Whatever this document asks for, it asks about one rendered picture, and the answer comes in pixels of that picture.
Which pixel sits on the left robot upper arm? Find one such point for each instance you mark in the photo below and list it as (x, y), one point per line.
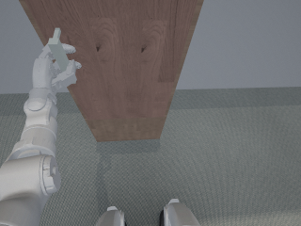
(25, 186)

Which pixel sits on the cupboard door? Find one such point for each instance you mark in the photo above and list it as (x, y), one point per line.
(129, 50)

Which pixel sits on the handle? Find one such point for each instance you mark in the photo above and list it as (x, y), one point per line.
(58, 51)

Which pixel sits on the right robot thigh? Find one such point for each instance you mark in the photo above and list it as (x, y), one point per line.
(178, 214)

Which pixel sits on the robot left hand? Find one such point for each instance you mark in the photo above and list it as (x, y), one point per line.
(47, 75)

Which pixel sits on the robot left shin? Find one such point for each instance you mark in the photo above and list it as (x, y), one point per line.
(112, 208)

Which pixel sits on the left robot forearm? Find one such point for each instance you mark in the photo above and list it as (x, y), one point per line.
(40, 129)

